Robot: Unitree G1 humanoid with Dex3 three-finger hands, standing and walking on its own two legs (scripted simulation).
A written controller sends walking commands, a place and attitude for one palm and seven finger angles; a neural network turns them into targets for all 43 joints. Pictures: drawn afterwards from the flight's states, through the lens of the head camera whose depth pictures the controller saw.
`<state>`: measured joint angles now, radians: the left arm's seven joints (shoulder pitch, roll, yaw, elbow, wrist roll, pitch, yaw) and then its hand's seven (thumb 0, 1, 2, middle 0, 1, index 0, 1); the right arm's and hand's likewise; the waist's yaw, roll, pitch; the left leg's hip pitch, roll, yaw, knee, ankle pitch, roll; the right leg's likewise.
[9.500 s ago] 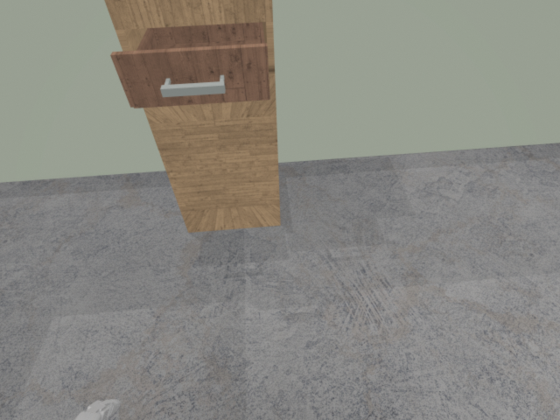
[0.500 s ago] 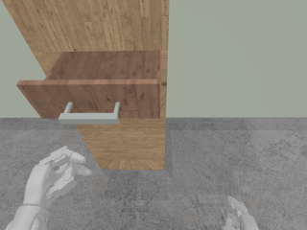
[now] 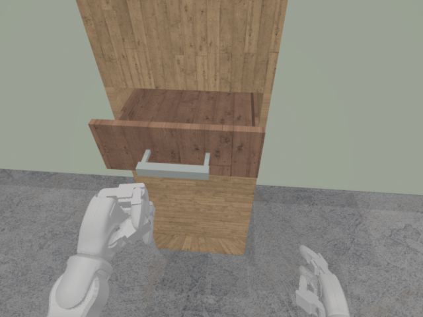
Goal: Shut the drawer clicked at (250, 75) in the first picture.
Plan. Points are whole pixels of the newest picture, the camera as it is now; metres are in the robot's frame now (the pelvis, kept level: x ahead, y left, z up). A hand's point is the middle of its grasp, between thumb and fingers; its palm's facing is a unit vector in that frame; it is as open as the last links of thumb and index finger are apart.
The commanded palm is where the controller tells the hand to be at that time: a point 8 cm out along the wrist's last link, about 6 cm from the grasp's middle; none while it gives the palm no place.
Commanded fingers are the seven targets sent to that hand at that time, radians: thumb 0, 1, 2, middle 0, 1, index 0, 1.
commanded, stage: raise the hand and make a fist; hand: left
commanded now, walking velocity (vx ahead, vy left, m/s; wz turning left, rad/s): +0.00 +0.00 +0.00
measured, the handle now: (175, 163) +0.42 +0.13 +0.07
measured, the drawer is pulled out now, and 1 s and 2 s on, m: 0.16 0.16 0.16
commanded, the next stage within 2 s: bring the fist close to the handle in 0.54 s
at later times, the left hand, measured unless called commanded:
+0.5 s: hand (158, 213) +0.23 +0.11 +0.16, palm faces +0.00 -1.00 -0.07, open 3.3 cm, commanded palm +0.20 +0.16 +0.17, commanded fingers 0.00 0.90 0.90 -1.40 -1.60 -1.40 -1.60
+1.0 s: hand (159, 200) +0.27 +0.12 +0.13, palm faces +0.05 -1.00 -0.06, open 3.3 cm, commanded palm +0.24 +0.17 +0.13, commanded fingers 0.00 0.90 0.90 -1.40 -1.60 -1.40 -1.60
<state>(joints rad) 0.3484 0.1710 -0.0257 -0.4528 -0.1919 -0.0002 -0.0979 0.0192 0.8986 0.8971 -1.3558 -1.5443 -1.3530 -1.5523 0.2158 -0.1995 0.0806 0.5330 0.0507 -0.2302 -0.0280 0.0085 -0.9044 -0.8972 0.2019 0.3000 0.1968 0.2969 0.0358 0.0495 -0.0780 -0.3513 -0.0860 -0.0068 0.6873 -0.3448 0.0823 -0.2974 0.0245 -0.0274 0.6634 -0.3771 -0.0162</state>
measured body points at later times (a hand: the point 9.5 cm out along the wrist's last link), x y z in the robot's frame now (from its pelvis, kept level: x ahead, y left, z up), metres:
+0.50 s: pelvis -0.01 -0.02 +0.01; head -0.04 -0.03 +0.46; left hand +0.22 +0.16 +0.17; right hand +0.19 -0.23 -0.05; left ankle +0.01 +0.06 -0.72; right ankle -0.02 -0.11 -0.72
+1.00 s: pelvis +0.01 -0.06 +0.01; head +0.00 -0.08 +0.46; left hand +0.26 +0.17 +0.14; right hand +0.19 -0.29 -0.07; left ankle +0.01 +0.06 -0.72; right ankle -0.02 -0.11 -0.72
